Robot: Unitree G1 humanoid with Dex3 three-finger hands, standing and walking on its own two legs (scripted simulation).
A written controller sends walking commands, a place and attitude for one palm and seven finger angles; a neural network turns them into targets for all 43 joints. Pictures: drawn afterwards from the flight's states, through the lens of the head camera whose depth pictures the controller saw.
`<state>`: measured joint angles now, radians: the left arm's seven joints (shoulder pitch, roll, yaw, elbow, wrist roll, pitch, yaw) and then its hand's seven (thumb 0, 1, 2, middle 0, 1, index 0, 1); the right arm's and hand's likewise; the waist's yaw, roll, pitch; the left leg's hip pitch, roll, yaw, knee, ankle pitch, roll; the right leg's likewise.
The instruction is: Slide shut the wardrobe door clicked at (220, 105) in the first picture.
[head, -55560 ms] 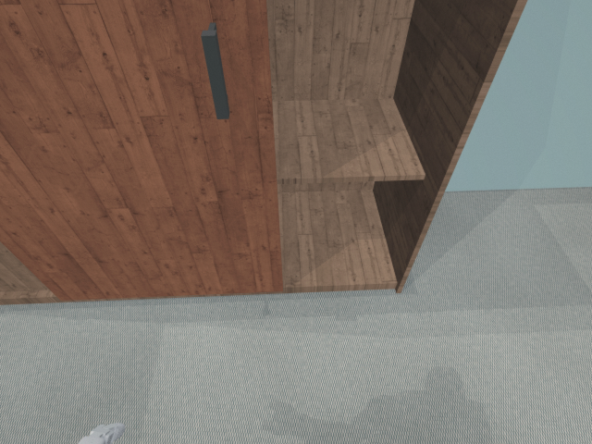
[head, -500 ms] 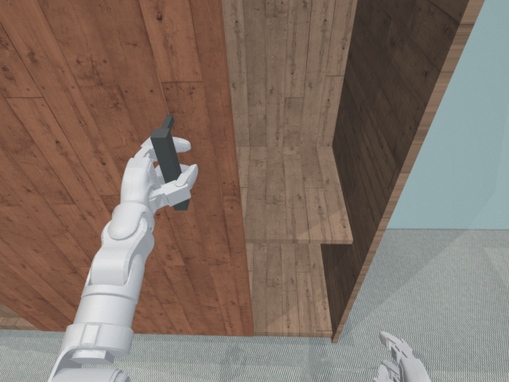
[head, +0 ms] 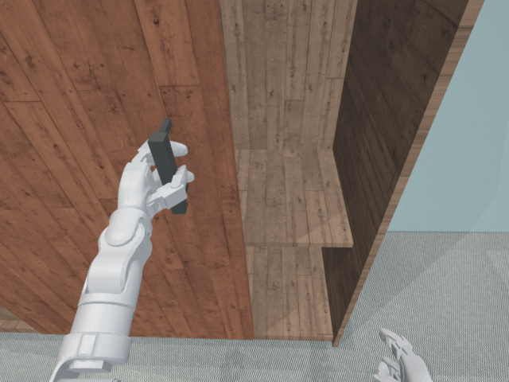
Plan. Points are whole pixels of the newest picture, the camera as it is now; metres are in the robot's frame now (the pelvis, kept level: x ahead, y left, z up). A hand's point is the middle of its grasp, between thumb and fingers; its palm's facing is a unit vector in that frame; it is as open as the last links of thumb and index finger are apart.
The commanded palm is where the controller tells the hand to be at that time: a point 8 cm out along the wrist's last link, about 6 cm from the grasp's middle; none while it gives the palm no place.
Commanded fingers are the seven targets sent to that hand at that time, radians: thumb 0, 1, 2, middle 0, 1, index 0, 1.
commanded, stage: grip the handle and tug to test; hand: left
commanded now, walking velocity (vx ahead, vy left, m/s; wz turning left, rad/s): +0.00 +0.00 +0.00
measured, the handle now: (173, 168) +0.41 +0.16 +0.15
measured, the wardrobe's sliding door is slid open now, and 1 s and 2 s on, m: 0.29 0.29 0.28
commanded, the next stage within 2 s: tug the door sideways, standing still in 0.30 s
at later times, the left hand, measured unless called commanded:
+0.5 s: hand (179, 189) +0.36 +0.13 +0.16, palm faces +0.03 -1.00 -0.03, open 5.9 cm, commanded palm +0.33 +0.17 +0.16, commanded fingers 0.00 0.90 0.90 -0.45 -1.40 -0.45 -1.40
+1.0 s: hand (183, 189) +0.36 +0.13 +0.15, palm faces +0.11 -0.99 -0.04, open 6.0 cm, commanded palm +0.33 +0.12 +0.16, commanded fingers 0.00 0.90 0.90 -0.45 -1.40 -0.45 -1.40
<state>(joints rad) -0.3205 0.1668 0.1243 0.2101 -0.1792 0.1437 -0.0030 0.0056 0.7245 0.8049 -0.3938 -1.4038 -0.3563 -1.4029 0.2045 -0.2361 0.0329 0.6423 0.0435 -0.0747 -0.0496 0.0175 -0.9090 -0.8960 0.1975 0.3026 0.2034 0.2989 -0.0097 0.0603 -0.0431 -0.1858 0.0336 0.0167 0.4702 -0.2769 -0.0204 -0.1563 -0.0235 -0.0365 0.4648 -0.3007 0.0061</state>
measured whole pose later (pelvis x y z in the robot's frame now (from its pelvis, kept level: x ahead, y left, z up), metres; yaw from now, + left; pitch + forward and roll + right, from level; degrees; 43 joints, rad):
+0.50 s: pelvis +0.04 +0.00 +0.00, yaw -1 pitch +2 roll +0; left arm -0.06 0.15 0.12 -0.15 -0.18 0.23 0.00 0.00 0.75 0.78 -0.33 -1.40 -0.27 -1.40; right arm 0.21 -0.24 0.02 0.58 0.04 -0.06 -0.03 0.02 -0.91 -0.90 0.20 0.30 0.20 0.30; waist -0.02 0.06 -0.08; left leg -0.16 0.04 0.04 0.45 -0.32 -0.02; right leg -0.14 -0.02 -0.03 0.45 -0.32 0.01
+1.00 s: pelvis +0.03 +0.02 +0.00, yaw +4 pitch +1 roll -1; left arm -0.23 0.05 -0.04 -0.02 -0.09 0.22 0.12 0.00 0.76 0.83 -0.32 -1.40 -0.23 -1.40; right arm 0.16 -0.20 0.03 0.61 0.02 -0.04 -0.01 0.02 -0.91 -0.90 0.20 0.30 0.20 0.30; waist 0.04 0.07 -0.05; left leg -0.20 0.00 -0.04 0.50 -0.32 0.00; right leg -0.14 -0.05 -0.08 0.50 -0.33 0.01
